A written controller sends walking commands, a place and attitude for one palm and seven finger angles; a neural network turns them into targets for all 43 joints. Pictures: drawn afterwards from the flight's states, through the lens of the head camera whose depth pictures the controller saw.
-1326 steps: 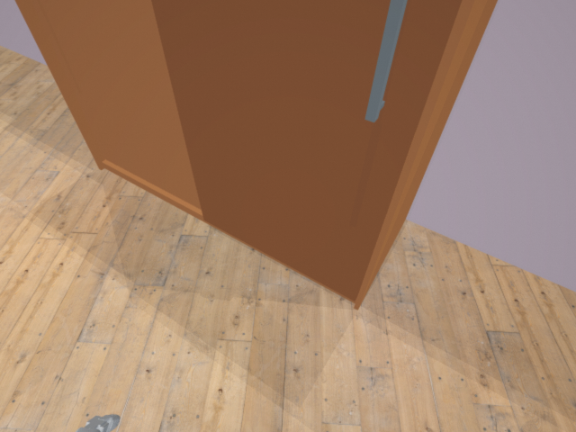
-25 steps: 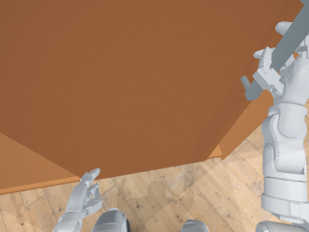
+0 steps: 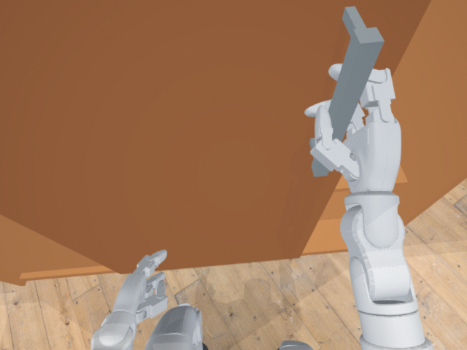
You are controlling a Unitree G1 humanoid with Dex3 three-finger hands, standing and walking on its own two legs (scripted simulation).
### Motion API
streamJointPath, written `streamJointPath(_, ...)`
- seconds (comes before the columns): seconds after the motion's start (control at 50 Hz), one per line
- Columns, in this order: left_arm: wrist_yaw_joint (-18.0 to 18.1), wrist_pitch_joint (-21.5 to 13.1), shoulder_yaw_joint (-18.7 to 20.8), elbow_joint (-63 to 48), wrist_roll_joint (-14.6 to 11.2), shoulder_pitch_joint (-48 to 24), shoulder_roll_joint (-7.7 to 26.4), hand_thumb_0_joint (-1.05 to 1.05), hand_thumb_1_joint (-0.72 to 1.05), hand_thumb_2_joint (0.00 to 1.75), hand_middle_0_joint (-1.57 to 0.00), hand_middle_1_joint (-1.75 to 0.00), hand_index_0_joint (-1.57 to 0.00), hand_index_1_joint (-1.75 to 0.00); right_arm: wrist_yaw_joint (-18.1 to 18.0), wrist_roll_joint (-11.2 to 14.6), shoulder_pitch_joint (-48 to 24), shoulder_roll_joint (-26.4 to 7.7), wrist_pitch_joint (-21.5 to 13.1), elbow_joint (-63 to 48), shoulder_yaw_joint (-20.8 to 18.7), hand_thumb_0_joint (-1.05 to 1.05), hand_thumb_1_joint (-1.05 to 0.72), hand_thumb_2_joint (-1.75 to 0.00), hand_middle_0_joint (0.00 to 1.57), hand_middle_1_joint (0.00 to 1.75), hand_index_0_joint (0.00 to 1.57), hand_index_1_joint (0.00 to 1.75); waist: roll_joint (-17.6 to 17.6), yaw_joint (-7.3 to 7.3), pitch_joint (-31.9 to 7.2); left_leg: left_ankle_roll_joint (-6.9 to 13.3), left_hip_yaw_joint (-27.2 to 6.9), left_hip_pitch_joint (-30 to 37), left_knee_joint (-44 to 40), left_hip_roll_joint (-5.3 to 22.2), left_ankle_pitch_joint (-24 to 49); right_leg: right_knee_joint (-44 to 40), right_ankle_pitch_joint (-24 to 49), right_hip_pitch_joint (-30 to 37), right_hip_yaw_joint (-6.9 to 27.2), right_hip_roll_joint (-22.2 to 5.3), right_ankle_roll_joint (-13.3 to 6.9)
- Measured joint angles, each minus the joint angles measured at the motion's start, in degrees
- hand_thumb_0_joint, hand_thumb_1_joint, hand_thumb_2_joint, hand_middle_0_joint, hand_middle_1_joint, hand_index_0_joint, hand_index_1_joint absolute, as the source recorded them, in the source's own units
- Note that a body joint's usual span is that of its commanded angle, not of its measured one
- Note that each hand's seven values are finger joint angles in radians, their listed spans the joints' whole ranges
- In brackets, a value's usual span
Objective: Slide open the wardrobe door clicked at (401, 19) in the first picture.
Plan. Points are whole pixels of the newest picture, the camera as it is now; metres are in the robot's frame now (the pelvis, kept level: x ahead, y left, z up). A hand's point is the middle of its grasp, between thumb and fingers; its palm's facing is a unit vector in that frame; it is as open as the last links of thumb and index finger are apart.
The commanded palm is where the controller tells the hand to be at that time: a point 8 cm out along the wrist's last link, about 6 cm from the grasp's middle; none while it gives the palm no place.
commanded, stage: step sideways, sliding the door along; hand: right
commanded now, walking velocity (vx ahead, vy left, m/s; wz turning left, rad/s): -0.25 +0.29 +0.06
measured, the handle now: (332, 109) +0.38 -0.16 +0.18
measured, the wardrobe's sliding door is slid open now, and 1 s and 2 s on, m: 0.28 0.49 0.56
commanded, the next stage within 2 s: stop walking and hold the door there in 1.78 s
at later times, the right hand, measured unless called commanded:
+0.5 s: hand (211, 148) +0.34 +0.00 +0.18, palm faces +0.10 +0.99 -0.05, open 6.3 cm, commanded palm +0.32 -0.02 +0.17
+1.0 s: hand (142, 151) +0.34 +0.08 +0.18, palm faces +0.29 +0.95 -0.08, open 6.3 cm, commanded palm +0.31 +0.11 +0.18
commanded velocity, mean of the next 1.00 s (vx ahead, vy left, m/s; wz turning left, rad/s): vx -0.03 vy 0.30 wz -0.03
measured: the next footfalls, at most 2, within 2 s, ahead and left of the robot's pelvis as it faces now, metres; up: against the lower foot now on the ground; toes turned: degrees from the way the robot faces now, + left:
left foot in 0.26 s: +0.07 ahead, +0.22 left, +0.00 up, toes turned +6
right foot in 0.52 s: -0.02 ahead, +0.03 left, +0.00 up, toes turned -6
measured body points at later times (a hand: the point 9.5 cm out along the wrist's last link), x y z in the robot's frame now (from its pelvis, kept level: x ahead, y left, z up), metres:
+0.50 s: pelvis -0.04 +0.12 -0.02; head +0.05 +0.12 +0.42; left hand +0.16 +0.36 -0.12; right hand +0.33 -0.06 +0.18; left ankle +0.03 +0.21 -0.75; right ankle -0.06 +0.03 -0.74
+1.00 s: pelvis -0.08 +0.26 -0.03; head -0.01 +0.27 +0.41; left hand +0.10 +0.49 -0.14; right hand +0.32 +0.03 +0.19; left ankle -0.10 +0.42 -0.75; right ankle -0.07 +0.07 -0.73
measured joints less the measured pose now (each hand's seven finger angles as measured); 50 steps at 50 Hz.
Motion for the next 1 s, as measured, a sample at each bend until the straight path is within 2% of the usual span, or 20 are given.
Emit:
streamJointPath(0.18, 1.8, 0.8, -0.8, 0.3, 0.4, -1.0, -1.5, 0.01, 0.9, 0.9, -0.21, -0.3, -0.21, -0.3, 1.4, 1.2, 0.2, -6.1, -1.1, 2.6, -3.3, 0.01, -0.73, -0.85, 0.45, 1.41, 0.22, 1.34, -1.6, 1.36, -0.3, 0.0, -0.1, 8.5, -22.2, -0.8, 6.0, -1.9, 1.5, 2.7, -2.2, -4.0, 4.1)
streamJointPath(0.24, 2.2, 0.8, -0.8, 0.6, -0.1, -0.9, -1.1, 0.01, 0.9, 0.9, -0.21, -0.3, -0.21, -0.3, 0.6, 1.7, -0.7, -6.6, -0.4, 3.7, -5.6, 0.0, -0.72, -0.85, 0.45, 1.41, 0.23, 1.36, -2.0, 1.37, -0.9, 0.1, -0.1, 13.4, -32.1, -0.8, 12.5, 2.1, 0.0, 0.7, -1.3, -4.9, 6.0)
streamJointPath(0.26, 2.4, 0.9, -1.0, 0.5, -0.6, -0.7, -1.0, 0.01, 0.9, 0.9, -0.21, -0.3, -0.21, -0.3, 0.3, 1.7, -1.5, -6.8, 0.3, 4.1, -6.3, -0.01, -0.72, -0.85, 0.45, 1.41, 0.22, 1.37, -1.2, 1.43, -1.5, 0.3, -0.2, 15.3, -35.9, 0.0, 18.1, 5.2, -1.3, -1.0, -0.7, -4.5, 6.0)
streamJointPath(0.28, 2.6, 1.1, -1.2, 0.9, -0.9, -1.2, -0.2, 0.01, 0.9, 0.9, -0.21, -0.3, -0.21, -0.3, -0.2, 1.5, -2.1, -6.4, 0.6, 4.5, -7.3, -0.01, -0.72, -0.85, 0.45, 1.41, 0.21, 1.37, -1.6, 1.7, -1.9, 0.9, 0.3, 15.1, -36.0, -0.1, 16.2, 9.8, -4.4, -3.6, 0.8, -4.5, 5.0)
streamJointPath(0.3, 3.2, 1.3, -1.0, 1.7, -0.9, -2.5, 1.0, 0.01, 0.9, 0.9, -0.21, -0.3, -0.21, -0.3, -0.9, 1.3, -2.4, -5.3, 0.5, 4.6, -8.2, -0.01, -0.73, -0.85, 0.46, 1.41, 0.19, 1.36, -3.0, 2.31, -1.7, 1.8, 1.0, 13.9, -34.2, -0.7, 13.9, 15.1, -9.6, -6.4, 3.6, -3.5, 3.8)
streamJointPath(0.34, 4.0, 1.4, 0.2, 3.3, -0.9, -4.5, 2.8, 0.01, 0.9, 0.9, -0.2, -0.3, -0.2, -0.3, -2.0, 1.4, -2.9, -3.5, 1.2, 4.2, -9.1, -0.01, -0.76, -0.86, 0.46, 1.41, 0.17, 1.36, -3.3, 2.98, -1.3, 3.0, 0.8, 11.5, -32.6, -0.1, 12.3, 25.6, -18.1, -11.5, 7.5, 2.2, 2.6)
streamJointPath(0.38, 4.9, 1.9, 1.1, 4.3, -0.8, -5.8, 3.9, 0.01, 0.91, 0.9, -0.2, -0.3, -0.2, -0.3, -2.4, 1.1, -3.3, -3.3, 1.3, 3.9, -9.7, -0.01, -0.76, -0.85, 0.46, 1.41, 0.17, 1.36, -2.1, 4.06, -0.5, 3.4, 0.3, 10.6, -33.6, 0.8, 13.6, 32.0, -20.3, -14.5, 7.0, 7.0, 2.4)
streamJointPath(0.42, 5.6, 2.8, 1.5, 4.4, -0.8, -6.3, 4.3, 0.01, 0.91, 0.9, -0.2, -0.3, -0.2, -0.3, -2.4, 1.1, -4.0, -3.8, 1.0, 3.9, -9.7, -0.01, -0.77, -0.84, 0.46, 1.41, 0.17, 1.36, -0.5, 5.27, -0.2, 3.9, 0.2, 10.0, -35.0, 1.3, 15.2, 30.2, -19.4, -14.9, 4.6, 9.5, 2.4)
streamJointPath(0.48, 6.1, 4.3, 1.7, 4.0, -0.6, -5.4, 4.6, 0.01, 0.91, 0.9, -0.2, -0.3, -0.2, -0.3, -1.7, 1.0, -6.0, -4.8, 0.2, 5.2, -9.1, 0.0, -0.77, -0.83, 0.46, 1.41, 0.17, 1.37, 1.7, 6.63, -1.2, 4.3, 0.7, 8.1, -35.3, 1.1, 16.2, 18.1, -12.1, -12.0, 0.7, 10.6, 2.0)
streamJointPath(0.5, 6.3, 4.6, 1.8, 3.7, -0.6, -4.7, 4.7, 0.01, 0.91, 0.9, -0.2, -0.3, -0.2, -0.3, -1.4, 1.1, -7.0, -5.2, 0.1, 5.9, -8.7, 0.0, -0.77, -0.83, 0.46, 1.41, 0.18, 1.36, 2.1, 6.98, -1.9, 4.4, 1.0, 7.1, -34.3, 0.6, 16.0, 12.4, -7.4, -9.9, -0.4, 10.3, 1.7)
streamJointPath(0.52, 6.4, 4.7, 2.0, 3.3, -0.6, -3.9, 4.7, 0.01, 0.91, 0.9, -0.2, -0.3, -0.2, -0.3, -1.0, 1.3, -8.2, -5.6, -0.1, 6.8, -8.3, 0.0, -0.77, -0.84, 0.46, 1.41, 0.18, 1.36, 2.3, 7.35, -2.6, 4.5, 1.4, 5.8, -32.3, 0.0, 15.3, 8.1, -0.9, -8.2, -0.9, 9.6, -0.4)
streamJointPath(0.56, 6.1, 4.6, 2.9, 3.9, -0.3, -3.0, 3.5, 0.01, 0.91, 0.9, -0.2, -0.3, -0.2, -0.3, 0.1, 1.5, -10.6, -6.5, -0.9, 9.4, -7.9, 0.0, -0.77, -0.84, 0.46, 1.41, 0.18, 1.36, 4.0, 6.89, -1.4, 2.9, -0.7, 3.0, -22.4, -0.9, 6.3, 8.9, -1.0, -7.6, -1.6, 9.0, -3.5)
streamJointPath(0.62, 4.7, 4.3, 2.7, 4.9, 0.2, -0.9, 2.4, 0.01, 0.91, 0.9, -0.2, -0.3, -0.2, -0.3, 1.2, 1.5, -11.6, -6.5, -1.1, 12.3, -7.7, 0.01, -0.76, -0.84, 0.46, 1.41, 0.21, 1.36, 2.8, 6.56, -0.9, 1.6, -2.6, -0.5, -6.8, -2.7, 1.5, 7.9, -2.6, -6.2, -0.4, 5.5, -2.9)
streamJointPath(0.68, 3.6, 4.8, 2.0, 6.1, 0.1, 1.5, 1.8, 0.01, 0.91, 0.9, -0.2, -0.3, -0.2, -0.3, 1.4, 1.6, -12.4, -5.8, -0.7, 15.1, -7.1, 0.03, -0.76, -0.83, 0.46, 1.41, 0.24, 1.37, 1.0, 4.47, -1.7, 0.4, -3.1, -1.7, -2.5, -1.0, 4.2, 4.6, -0.5, -4.9, 0.0, 1.5, -0.8)
streamJointPath(0.8, 3.4, 5.3, 0.6, 6.4, -0.4, 4.1, -0.1, 0.01, 0.9, 0.9, -0.2, -0.3, -0.2, -0.3, 1.3, 2.0, -15.0, -7.0, 0.7, 19.8, -7.5, 0.04, -0.76, -0.82, 0.46, 1.41, 0.26, 1.38, -0.5, 1.96, -2.9, -1.2, -2.2, 4.5, -13.9, 3.0, 5.3, 1.1, 2.4, -3.8, 1.4, -4.8, 2.9)
streamJointPath(0.88, 3.4, 4.3, 0.2, 5.3, -1.2, 4.1, -0.2, 0.01, 0.9, 0.9, -0.21, -0.3, -0.21, -0.3, 0.0, 2.3, -18.3, -8.8, 1.5, 23.6, -9.1, 0.02, -0.75, -0.84, 0.46, 1.41, 0.25, 1.38, -1.3, 1.22, -2.8, -0.9, -0.2, 12.1, -25.2, 2.3, 4.9, 2.7, 2.8, -5.5, 3.7, -7.3, 5.8)
streamJointPath(0.92, 3.4, 3.8, 0.0, 4.7, -1.9, 3.8, 0.3, 0.01, 0.9, 0.9, -0.21, -0.3, -0.21, -0.3, -1.0, 2.3, -20.7, -9.8, 2.6, 25.9, -9.9, 0.01, -0.75, -0.84, 0.46, 1.41, 0.24, 1.38, -0.8, 0.75, -3.0, -0.5, 0.8, 16.9, -33.3, 2.1, 9.8, 5.7, 1.8, -7.4, 4.9, -7.1, 6.9)
streamJointPath(0.94, 3.5, 3.7, -0.2, 4.5, -2.3, 3.6, 0.5, 0.01, 0.9, 0.9, -0.21, -0.3, -0.21, -0.3, -1.5, 2.1, -22.0, -10.5, 3.3, 27.0, -10.3, 0.01, -0.74, -0.84, 0.46, 1.41, 0.23, 1.37, 0.3, 0.71, -3.5, -0.1, 1.1, 19.0, -37.0, 2.9, 12.1, 8.1, 0.8, -9.1, 5.3, -6.1, 6.5)
streamJointPath(0.98, 4.2, 3.9, 0.3, 5.5, -2.7, 0.9, 3.3, 0.01, 0.9, 0.9, -0.21, -0.3, -0.21, -0.3, -3.1, 1.7, -22.5, -9.9, 3.5, 28.1, -12.2, 0.0, -0.74, -0.85, 0.46, 1.41, 0.21, 1.36, -3.1, 2.28, -3.0, -0.7, 3.0, 18.0, -34.5, 2.4, 7.9, 16.7, -7.3, -13.5, 8.7, -4.7, 3.1)
streamJointPath(1.0, 4.9, 4.1, 0.9, 6.3, -2.8, -0.2, 4.5, 0.01, 0.9, 0.9, -0.21, -0.3, -0.21, -0.3, -3.6, 2.5, -22.4, -9.4, 4.0, 27.9, -12.5, -0.01, -0.75, -0.85, 0.46, 1.41, 0.2, 1.35, -3.9, 3.04, -2.7, -1.0, 3.5, 17.4, -33.2, 3.1, 6.9, 22.4, -12.2, -15.6, 9.3, -2.1, 2.3)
